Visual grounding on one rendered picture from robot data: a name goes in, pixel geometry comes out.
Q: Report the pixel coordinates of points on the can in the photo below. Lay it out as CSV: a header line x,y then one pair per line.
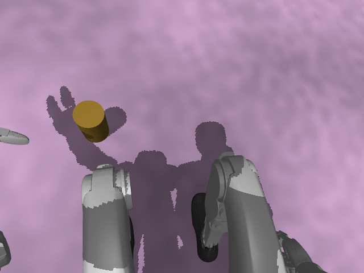
x,y
91,120

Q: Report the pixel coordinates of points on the left robot hand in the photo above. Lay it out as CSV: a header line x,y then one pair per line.
x,y
11,137

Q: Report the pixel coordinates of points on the left robot arm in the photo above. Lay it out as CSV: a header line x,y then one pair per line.
x,y
5,255

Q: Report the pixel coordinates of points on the right robot arm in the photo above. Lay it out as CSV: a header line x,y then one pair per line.
x,y
309,267

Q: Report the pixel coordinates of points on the right robot foot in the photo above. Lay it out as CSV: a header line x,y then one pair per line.
x,y
198,218

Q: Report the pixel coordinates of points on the right robot hand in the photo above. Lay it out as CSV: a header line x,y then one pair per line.
x,y
294,254

